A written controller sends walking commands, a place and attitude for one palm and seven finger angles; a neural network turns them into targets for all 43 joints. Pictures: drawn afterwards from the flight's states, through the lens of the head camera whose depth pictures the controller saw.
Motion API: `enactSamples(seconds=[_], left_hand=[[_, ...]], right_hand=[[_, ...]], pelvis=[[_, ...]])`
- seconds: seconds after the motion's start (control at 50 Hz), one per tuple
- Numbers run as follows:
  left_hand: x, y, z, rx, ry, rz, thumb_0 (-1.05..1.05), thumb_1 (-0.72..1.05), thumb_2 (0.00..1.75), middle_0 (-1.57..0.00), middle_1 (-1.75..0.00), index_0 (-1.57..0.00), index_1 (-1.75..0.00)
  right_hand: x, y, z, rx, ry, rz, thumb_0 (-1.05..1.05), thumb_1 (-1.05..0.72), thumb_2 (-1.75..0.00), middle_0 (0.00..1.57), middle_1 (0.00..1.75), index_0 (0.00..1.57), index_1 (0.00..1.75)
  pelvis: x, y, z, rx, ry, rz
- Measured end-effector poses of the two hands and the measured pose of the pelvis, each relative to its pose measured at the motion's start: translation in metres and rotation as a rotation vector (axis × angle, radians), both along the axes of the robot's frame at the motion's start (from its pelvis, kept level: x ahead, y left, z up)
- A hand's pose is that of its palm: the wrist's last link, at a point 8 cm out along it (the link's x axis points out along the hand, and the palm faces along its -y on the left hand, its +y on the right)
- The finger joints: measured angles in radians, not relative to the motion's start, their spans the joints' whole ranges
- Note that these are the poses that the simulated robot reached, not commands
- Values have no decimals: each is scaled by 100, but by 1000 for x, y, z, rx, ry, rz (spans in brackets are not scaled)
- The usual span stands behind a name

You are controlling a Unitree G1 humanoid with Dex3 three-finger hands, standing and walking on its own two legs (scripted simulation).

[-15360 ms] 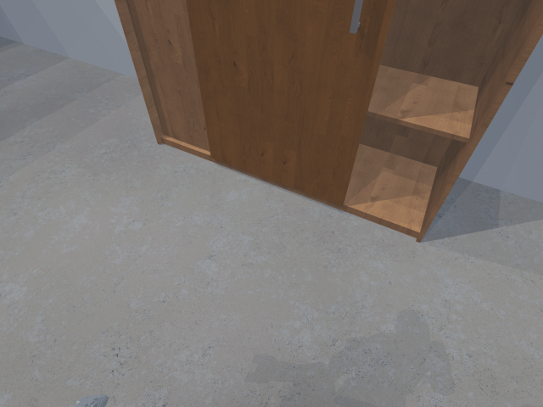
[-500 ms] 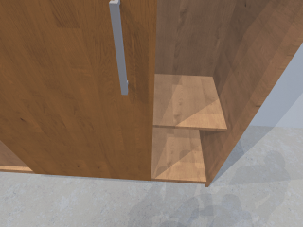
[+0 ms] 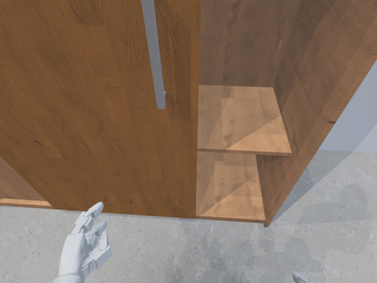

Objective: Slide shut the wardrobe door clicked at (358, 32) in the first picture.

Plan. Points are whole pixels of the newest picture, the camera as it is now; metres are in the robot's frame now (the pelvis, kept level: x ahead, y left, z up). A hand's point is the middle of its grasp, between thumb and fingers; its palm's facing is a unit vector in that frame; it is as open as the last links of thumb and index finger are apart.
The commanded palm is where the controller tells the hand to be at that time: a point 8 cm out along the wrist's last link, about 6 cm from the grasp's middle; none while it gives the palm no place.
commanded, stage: raise the hand with hooked fingers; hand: left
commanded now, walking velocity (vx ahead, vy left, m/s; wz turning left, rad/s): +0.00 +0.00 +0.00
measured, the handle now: (156, 55) +0.53 +0.10 +0.23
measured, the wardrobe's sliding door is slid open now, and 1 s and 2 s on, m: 0.37 0.37 0.37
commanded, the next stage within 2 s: move the hooked fingers beside the handle in 1.92 s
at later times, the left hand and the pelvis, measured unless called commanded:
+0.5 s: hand (79, 239) +0.19 +0.21 +0.06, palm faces -0.03 -1.00 -0.07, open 10.2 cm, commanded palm +0.16 +0.27 +0.07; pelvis -0.02 +0.00 -0.03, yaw +2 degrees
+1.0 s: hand (26, 195) +0.22 +0.26 +0.16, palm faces +0.04 -0.99 -0.10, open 13.1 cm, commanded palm +0.19 +0.31 +0.18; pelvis -0.02 +0.02 +0.00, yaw +1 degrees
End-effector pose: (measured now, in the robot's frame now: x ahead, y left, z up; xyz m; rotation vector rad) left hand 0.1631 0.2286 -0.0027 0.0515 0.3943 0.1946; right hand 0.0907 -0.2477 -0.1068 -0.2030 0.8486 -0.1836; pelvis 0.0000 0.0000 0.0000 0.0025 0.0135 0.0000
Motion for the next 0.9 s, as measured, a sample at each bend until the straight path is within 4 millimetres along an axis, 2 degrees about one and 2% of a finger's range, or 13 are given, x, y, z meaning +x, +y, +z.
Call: enactSamples(seconds=[0.04,0.1,0.14,0.18,0.24,0.28,0.36,0.44,0.52,0.62,0.7,0.8,0.9], left_hand=[[27,-1,27,-18,-243,-72,1,82,86,-20,-36,-20,-35],[36,-4,42,-19,-470,-220,0,77,83,-21,-39,-21,-39],[28,-4,36,-24,-481,-293,0,73,82,-21,-42,-21,-41],[13,1,22,-55,-411,-300,0,68,80,-21,-45,-22,-44],[-14,13,6,-85,-299,-211,0,61,77,-22,-49,-22,-49],[-27,21,5,-63,-278,-148,1,56,75,-23,-52,-23,-52],[-32,30,27,-3,-371,-115,1,47,71,-23,-58,-23,-57],[-12,32,51,18,-441,-189,1,37,67,-24,-64,-24,-63],[10,38,67,14,-401,-242,1,28,63,-24,-70,-24,-69],[21,54,88,14,-391,-216,0,17,58,-25,-77,-25,-77],[22,62,104,20,-428,-199,0,7,54,-26,-83,-26,-83],[23,69,119,30,-451,-200,0,-4,49,-27,-91,-27,-90],[27,80,139,51,-477,-188,0,-16,44,-28,-98,-28,-98]], right_hand=[[24,-4,10,-16,-116,32,1,-91,-90,20,30,20,30],[58,-8,22,-31,-265,73,1,-91,-90,20,30,20,30],[77,-9,29,-41,-342,96,1,-90,-90,20,30,20,30],[93,-7,35,-50,-394,114,1,-91,-90,20,30,20,30],[109,2,42,-59,-436,148,1,-91,-90,20,30,20,30],[114,11,43,-63,-438,183,1,-91,-90,20,30,20,30],[111,33,32,-42,-399,247,1,-91,-90,20,30,20,30],[94,51,18,6,-333,261,1,-90,-90,20,30,20,30],[71,58,13,52,-288,219,1,-90,-90,20,30,20,30],[49,50,18,53,-276,165,2,-90,-90,20,30,21,30],[40,36,23,13,-272,149,2,-90,-90,20,30,21,30],[43,22,35,-38,-291,140,2,-90,-90,20,30,20,30],[57,23,49,-55,-338,149,2,-90,-90,20,30,20,30]], pelvis=[[-5,-1,-8,0,42,-6],[-12,-2,-26,1,88,-25],[-15,-1,-36,2,99,-30],[-16,-1,-43,-1,100,-25],[-15,0,-47,-15,94,-9],[-14,0,-48,-28,87,4],[-15,0,-48,-51,64,32],[-19,1,-42,-61,42,43],[-20,2,-32,-54,26,28],[-18,6,-22,-45,10,6],[-18,10,-17,-43,-4,3],[-18,13,-12,-41,-28,5],[-18,15,-6,-39,-56,9]])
